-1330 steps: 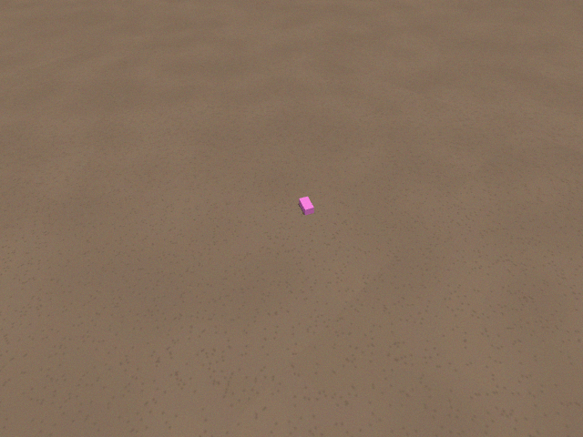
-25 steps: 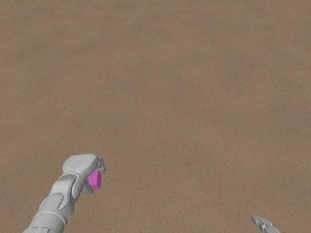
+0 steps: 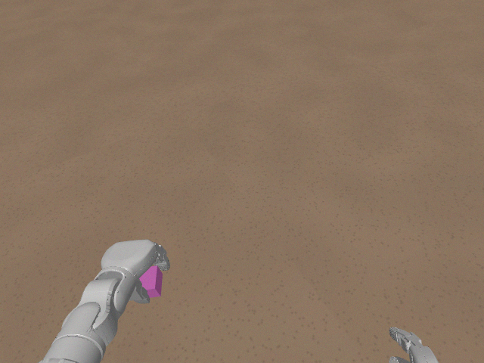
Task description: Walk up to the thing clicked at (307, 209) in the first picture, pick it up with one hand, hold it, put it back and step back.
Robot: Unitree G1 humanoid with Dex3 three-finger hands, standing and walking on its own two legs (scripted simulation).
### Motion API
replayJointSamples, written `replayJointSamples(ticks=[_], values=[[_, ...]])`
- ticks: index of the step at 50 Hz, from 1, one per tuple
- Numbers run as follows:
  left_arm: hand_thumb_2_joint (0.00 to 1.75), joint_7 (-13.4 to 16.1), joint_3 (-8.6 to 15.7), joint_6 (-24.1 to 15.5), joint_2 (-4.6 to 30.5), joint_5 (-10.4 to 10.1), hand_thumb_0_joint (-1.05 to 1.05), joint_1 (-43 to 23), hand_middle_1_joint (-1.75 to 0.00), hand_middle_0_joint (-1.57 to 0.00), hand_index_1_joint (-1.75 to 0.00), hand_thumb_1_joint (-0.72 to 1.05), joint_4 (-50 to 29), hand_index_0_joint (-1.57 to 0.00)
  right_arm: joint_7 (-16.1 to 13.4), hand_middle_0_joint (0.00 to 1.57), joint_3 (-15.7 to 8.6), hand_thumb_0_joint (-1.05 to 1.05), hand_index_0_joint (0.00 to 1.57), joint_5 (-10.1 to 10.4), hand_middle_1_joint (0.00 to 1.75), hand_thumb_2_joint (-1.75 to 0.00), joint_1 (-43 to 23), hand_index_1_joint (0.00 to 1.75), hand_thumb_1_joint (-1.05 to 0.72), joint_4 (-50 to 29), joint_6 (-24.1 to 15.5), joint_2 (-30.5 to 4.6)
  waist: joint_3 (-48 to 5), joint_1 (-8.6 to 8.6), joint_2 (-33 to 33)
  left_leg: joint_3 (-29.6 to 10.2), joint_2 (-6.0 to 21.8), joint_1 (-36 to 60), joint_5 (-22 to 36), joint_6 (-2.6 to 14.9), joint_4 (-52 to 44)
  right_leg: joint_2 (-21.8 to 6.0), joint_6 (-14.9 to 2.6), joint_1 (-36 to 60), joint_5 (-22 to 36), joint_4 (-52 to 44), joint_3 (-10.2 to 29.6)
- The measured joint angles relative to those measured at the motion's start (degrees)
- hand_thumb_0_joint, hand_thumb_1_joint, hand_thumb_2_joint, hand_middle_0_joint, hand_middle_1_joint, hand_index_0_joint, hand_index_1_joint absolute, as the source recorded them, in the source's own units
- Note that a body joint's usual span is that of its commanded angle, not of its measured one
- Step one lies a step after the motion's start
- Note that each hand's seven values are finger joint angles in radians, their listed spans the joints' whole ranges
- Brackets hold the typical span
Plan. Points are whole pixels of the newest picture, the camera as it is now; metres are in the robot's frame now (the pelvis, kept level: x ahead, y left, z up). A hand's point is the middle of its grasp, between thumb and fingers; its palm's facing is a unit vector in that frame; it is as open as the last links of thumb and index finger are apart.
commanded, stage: hold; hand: left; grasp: from above
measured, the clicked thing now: (137, 283) +0.31 +0.24 -0.07
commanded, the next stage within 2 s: crouch in 0.90 s
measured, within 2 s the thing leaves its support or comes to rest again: neither
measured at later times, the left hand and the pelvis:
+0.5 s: hand (140, 277) +0.30 +0.21 -0.02, palm faces -0.44 -0.04 -0.90, open 7.4 cm; pelvis +0.01 +0.00 +0.01, yaw +0 degrees
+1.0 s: hand (136, 279) +0.30 +0.22 -0.03, palm faces -0.45 -0.03 -0.89, open 7.4 cm; pelvis +0.01 +0.00 +0.01, yaw +0 degrees
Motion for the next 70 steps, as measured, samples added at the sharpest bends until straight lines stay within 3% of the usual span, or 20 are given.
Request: replayJointSamples(ticks=[18,40,52,61,65,70], values=[[0.13,-1.4,-0.7,0.4,0.0,-0.8,0.0,0.5,-0.15,-1.02,-0.16,0.36,-2.1,-1.0,-0.4,0.2,0.3,0.01,0.2,0.4,0.3,-0.9,-1.0,0.3,-0.9,-0.5,0.8,0.1,0.8,0.52,0.2,0.0,-0.1,3.4,1.3,-0.14,-3.4,0.0,-0.15,3.2,1.0,-3.0,-0.1],[0.13,-0.3,-0.7,0.1,-0.1,0.3,0.0,-0.1,-0.13,-1.03,-0.15,0.36,-0.3,-1.01,-0.3,0.2,-0.1,0.01,0.2,0.5,0.3,-0.9,-0.8,0.3,-0.9,-0.4,2.2,0.2,1.0,0.6,-0.2,0.0,-0.3,4.5,1.6,0.01,-4.8,-0.2,-0.01,4.4,1.4,-4.5,0.0],[0.13,-0.3,-0.4,-0.4,0.0,-0.1,0.0,0.2,-0.13,-1.03,-0.15,0.36,0.4,-1.01,-0.3,0.2,-0.1,0.01,0.2,0.4,0.3,-0.9,-0.4,0.3,-0.91,-0.6,2.6,0.2,1.1,0.33,-0.1,0.0,-0.4,4.6,1.7,0.15,-4.9,-0.3,0.12,4.6,1.6,-4.8,0.0],[0.13,3.9,-0.1,-1.9,-0.6,1.7,0.0,-1.4,-0.14,-1.02,-0.16,0.36,5.4,-1.01,0.2,0.2,0.0,0.0,0.21,-0.1,0.3,-0.9,-0.7,0.3,-0.9,-0.5,2.8,0.3,0.9,-0.25,-0.8,-0.4,-0.5,2.1,1.3,0.17,-3.0,-0.5,0.14,2.3,1.1,-2.9,-0.4],[0.13,7.7,0.1,-3.3,-1.0,3.8,0.0,-3.6,-0.13,-1.03,-0.16,0.36,10.6,-1.01,0.8,0.2,-0.2,0.0,0.21,-1.0,0.3,-0.9,-0.8,0.3,-0.9,-0.5,2.7,0.3,0.2,-0.9,-1.6,-0.9,-0.4,-3.4,-0.1,0.12,1.6,-0.4,0.09,-3.0,-0.4,1.4,-0.8],[0.13,13.3,0.6,-4.5,-1.2,7.7,0.0,-8.3,-0.13,-1.03,-0.15,0.36,17.9,-1.01,2.0,0.2,-1.1,0.0,0.21,-2.4,0.3,-0.9,-0.2,0.3,-0.9,-0.3,2.1,-0.3,-2.5,-1.76,-2.3,-1.7,-0.1,-16.9,-4.3,-0.06,13.7,-0.1,0.24,-15.8,-4.4,12.7,-1.4]])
